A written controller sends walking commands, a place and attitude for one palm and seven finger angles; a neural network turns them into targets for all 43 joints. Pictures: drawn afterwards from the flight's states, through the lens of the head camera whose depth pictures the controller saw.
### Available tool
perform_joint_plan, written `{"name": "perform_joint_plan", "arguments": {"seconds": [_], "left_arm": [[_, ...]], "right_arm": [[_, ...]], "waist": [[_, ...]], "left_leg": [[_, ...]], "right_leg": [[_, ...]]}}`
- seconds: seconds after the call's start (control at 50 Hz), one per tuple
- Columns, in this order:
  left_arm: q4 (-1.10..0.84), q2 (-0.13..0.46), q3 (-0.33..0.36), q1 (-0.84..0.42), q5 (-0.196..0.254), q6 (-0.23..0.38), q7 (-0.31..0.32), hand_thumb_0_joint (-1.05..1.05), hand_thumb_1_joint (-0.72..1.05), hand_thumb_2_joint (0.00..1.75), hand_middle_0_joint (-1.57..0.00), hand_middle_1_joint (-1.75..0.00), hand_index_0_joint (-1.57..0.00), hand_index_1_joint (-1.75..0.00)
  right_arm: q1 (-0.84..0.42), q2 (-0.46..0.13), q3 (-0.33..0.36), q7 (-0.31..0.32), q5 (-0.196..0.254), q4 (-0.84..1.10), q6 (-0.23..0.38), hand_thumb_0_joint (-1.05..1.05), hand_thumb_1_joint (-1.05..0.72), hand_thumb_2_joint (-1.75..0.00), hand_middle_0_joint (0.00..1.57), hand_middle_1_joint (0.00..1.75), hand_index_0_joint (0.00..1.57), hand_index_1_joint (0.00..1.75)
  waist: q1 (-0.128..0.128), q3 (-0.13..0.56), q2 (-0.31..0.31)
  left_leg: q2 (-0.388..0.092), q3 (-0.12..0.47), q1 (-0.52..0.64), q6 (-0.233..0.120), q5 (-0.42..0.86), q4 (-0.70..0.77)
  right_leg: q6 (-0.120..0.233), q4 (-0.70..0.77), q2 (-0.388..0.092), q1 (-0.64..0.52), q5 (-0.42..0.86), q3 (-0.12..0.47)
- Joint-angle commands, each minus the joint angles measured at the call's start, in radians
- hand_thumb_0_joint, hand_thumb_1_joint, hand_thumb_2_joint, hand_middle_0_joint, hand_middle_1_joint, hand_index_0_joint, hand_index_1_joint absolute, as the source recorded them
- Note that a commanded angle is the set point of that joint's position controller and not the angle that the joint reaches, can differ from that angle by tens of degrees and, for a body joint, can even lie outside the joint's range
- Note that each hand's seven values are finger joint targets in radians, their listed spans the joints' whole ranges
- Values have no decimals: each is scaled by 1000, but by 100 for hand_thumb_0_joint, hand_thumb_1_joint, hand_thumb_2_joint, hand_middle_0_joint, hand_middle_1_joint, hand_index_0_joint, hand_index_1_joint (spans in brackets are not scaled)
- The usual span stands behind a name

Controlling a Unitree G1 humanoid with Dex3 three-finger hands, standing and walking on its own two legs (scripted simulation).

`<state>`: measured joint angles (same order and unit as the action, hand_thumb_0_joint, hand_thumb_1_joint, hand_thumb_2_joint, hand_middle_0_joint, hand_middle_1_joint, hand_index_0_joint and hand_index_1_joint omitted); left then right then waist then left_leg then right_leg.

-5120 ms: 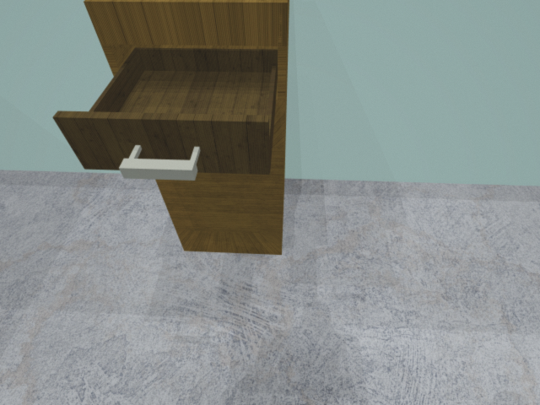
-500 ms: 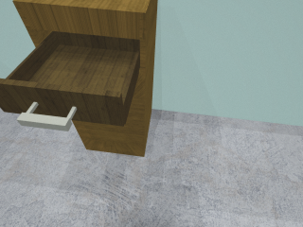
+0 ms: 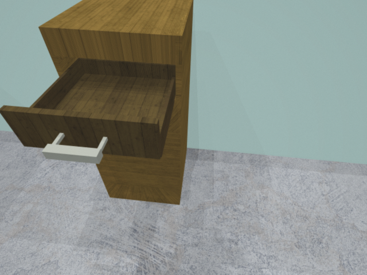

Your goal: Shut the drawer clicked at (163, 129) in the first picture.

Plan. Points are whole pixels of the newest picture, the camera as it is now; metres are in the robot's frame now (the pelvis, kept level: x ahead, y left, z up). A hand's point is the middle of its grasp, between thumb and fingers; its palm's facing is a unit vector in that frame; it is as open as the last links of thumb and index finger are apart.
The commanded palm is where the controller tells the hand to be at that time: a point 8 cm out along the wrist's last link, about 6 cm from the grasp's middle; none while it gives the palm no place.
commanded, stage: look again from close up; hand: left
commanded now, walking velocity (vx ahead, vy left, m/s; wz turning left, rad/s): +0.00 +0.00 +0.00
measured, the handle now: (77, 146) +0.38 +0.29 +0.07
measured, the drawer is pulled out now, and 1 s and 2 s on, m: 0.29 0.29 0.29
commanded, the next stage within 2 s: shuffle to correct the standing spot in 0.12 s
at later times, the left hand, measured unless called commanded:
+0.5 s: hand out of the picture +0.02 +0.22 -0.17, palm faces +0.02 -0.97 -0.24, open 7.4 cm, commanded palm none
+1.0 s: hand out of the picture +0.16 +0.23 -0.17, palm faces +0.02 -0.97 -0.24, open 7.3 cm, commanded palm none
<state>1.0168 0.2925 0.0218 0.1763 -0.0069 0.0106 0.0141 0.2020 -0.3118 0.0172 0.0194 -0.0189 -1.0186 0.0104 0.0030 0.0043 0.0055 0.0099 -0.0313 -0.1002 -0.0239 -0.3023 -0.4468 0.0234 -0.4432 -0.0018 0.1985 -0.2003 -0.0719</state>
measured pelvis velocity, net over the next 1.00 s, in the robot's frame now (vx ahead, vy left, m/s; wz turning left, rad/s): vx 0.06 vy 0.05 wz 0.00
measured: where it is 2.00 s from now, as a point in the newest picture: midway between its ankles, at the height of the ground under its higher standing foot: outside the picture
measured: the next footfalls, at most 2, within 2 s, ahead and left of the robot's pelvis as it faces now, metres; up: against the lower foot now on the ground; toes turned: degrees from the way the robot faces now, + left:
right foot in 0.92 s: +0.13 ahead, -0.04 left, +0.00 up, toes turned -7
left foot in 1.16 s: +0.10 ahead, +0.20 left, +0.00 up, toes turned +2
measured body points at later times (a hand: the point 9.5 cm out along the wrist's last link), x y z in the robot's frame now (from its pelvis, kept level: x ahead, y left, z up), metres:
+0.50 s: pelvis +0.00 +0.02 +0.00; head +0.01 +0.02 +0.45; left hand +0.02 +0.27 -0.15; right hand +0.01 -0.24 -0.15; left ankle -0.03 +0.10 -0.74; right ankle +0.03 -0.10 -0.74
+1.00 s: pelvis +0.06 +0.05 -0.01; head +0.07 +0.04 +0.44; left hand +0.16 +0.28 -0.15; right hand +0.00 -0.16 -0.18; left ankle -0.02 +0.12 -0.71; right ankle +0.09 -0.04 -0.74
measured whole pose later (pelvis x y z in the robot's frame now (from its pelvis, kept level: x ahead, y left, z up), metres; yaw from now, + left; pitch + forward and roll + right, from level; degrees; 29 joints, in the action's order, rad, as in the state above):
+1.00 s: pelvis +0.06 +0.05 -0.01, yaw +0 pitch -3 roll +0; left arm 0.97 0.15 0.02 0.16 -0.01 0.02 0.06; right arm 0.37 -0.13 0.02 0.05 0.01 -1.11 -0.02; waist 0.03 -0.08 0.03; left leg 0.08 -0.05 -0.19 -0.01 -0.49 -0.81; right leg 0.06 -0.60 -0.03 0.28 -0.27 -0.14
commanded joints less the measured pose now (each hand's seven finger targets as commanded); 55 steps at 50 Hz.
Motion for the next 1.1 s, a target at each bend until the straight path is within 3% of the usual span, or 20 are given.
{"name": "perform_joint_plan", "arguments": {"seconds": [0.0,0.16,0.26,0.38,0.44,0.52,0.54,0.58,0.6,0.64,0.68,0.78,0.82,0.86,0.88,0.9,0.92,0.94,1.0,1.08], "left_arm": [[-57,154,20,-37,-3,12,3,0,90,90,-20,-30,-20,-30],[-38,155,10,-51,-4,11,4,0,90,90,-20,-30,-20,-30],[-18,131,5,-18,-5,7,8,0,90,90,-20,-30,-20,-30],[-8,104,12,65,-9,-11,15,0,90,90,-20,-30,-20,-30],[-11,107,27,92,-9,-12,20,0,90,90,-20,-30,-20,-30],[-20,81,35,112,-9,-15,23,0,90,90,-20,-30,-20,-30],[-20,64,33,115,-9,-17,23,0,90,90,-20,-30,-20,-30],[-30,7,24,100,-13,-21,22,0,90,90,-20,-30,-20,-30],[-39,-25,13,85,-17,-21,23,0,90,90,-20,-30,-20,-30],[-56,-38,8,52,-17,-21,27,0,90,90,-20,-30,-20,-30],[-61,-45,14,24,-14,-14,24,0,90,90,-20,-30,-20,-30],[-67,-91,12,26,-9,-21,20,0,90,90,-20,-30,-20,-30],[-62,-99,12,66,-5,-21,31,0,90,90,-20,-30,-20,-30],[-40,-63,20,154,-4,-13,41,0,90,90,-20,-30,-20,-30],[-26,-33,28,210,-6,-6,46,0,90,90,-20,-30,-20,-30],[-9,21,41,269,-9,2,54,0,90,90,-20,-30,-20,-30],[2,34,40,278,-2,6,57,0,90,90,-20,-30,-20,-30],[-8,29,30,230,-1,8,56,0,90,90,-20,-30,-20,-30],[-76,-15,19,32,-15,-5,53,0,90,90,-20,-30,-20,-30],[-89,15,39,23,-13,-18,39,0,90,90,-20,-30,-20,-30]], "right_arm": [[-38,-165,19,-1,-4,61,22,0,-90,-90,20,30,20,30],[-44,-170,14,-5,-1,42,23,0,-90,-90,20,30,20,30],[-16,-132,5,-9,-2,10,10,0,-90,-90,20,30,20,30],[73,-49,-8,-12,-7,-15,-18,0,-90,-90,20,30,20,30],[118,-29,-5,-10,-6,-19,-19,0,-90,-90,20,30,20,30],[168,-9,-3,-8,-2,-23,-12,0,-90,-90,20,30,20,30],[181,-10,-2,-7,-1,-26,-9,0,-90,-90,20,30,20,30],[221,-41,7,0,-2,-31,-4,0,-90,-90,20,30,20,30],[239,-49,11,5,-1,-37,-4,0,-90,-90,20,30,20,30],[294,-29,8,14,-3,-47,-1,0,-90,-90,20,30,20,30],[300,-10,4,20,-5,-47,4,0,-90,-90,20,30,20,30],[263,9,4,27,-4,-39,13,0,-90,-90,20,30,20,30],[248,18,7,37,3,-44,17,0,-90,-90,20,30,20,30],[229,9,16,41,16,-43,20,0,-90,-90,20,30,20,30],[218,0,25,41,23,-37,20,0,-90,-90,20,30,20,30],[224,20,32,38,29,-29,19,0,-90,-90,20,30,20,30],[224,74,33,36,30,-17,7,0,-90,-90,20,30,20,30],[196,105,31,37,25,-19,-9,0,-90,-90,20,30,20,30],[191,150,30,16,15,-33,-42,0,-90,-90,20,30,20,30],[251,156,28,4,9,-49,-32,0,-90,-90,20,30,20,30]], "waist": [[-8,-53,39],[-3,-11,-1],[-4,-20,-14],[-8,-84,-83],[-4,-77,-102],[0,-73,-60],[2,-73,-28],[15,-83,137],[22,-109,201],[43,-109,196],[41,-101,113],[8,-114,41],[-21,-89,24],[-60,-35,-3],[-84,4,-11],[-91,70,-108],[-65,86,-143],[-45,29,-89],[26,-90,-130],[39,-39,-120]], "left_leg": [[-134,130,-134,-23,129,153],[-136,123,-89,-17,158,173],[-113,102,-98,-12,68,157],[-50,37,-174,0,-76,55],[-39,7,-166,2,-61,-14],[-51,21,-149,-7,-19,16],[-65,40,-136,-15,7,45],[-164,151,-71,-58,178,116],[-213,210,-10,-97,315,144],[-257,251,130,-169,556,144],[-270,226,178,-199,750,99],[-226,142,64,-157,865,112],[-224,121,47,-107,1038,68],[-196,100,24,-37,1083,-39],[-164,98,-41,2,982,-137],[-73,60,-181,43,662,-320],[22,5,-271,69,-101,-483],[-5,59,-252,36,-305,-541],[-65,43,-179,30,-244,-483],[-42,-53,-82,43,-14,-199]], "right_leg": [[16,74,-106,-60,82,117],[7,85,-114,-78,112,119],[7,103,-129,-70,29,134],[44,167,-189,-15,-227,240],[78,183,-236,4,-243,286],[75,85,-209,11,-149,225],[66,41,-184,22,-129,194],[21,-144,-74,96,-83,33],[-2,-239,-27,194,-166,-27],[-12,-423,-31,358,-334,-6],[-7,-480,-65,395,-340,-4],[-9,-382,-58,254,-211,-48],[-6,-274,-42,156,-117,-39],[3,-121,-33,4,36,-25],[37,-61,-71,-121,197,32],[136,-85,-227,-262,568,227],[262,-25,-426,-280,877,347],[296,34,-451,-141,838,326],[210,128,-330,142,403,182],[123,98,-222,160,65,121]]}}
